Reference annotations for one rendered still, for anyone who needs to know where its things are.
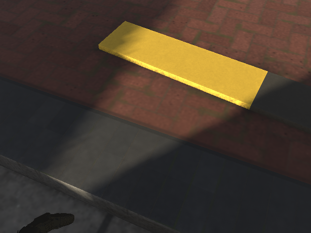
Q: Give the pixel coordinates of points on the left robot hand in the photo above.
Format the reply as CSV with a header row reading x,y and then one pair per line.
x,y
47,222

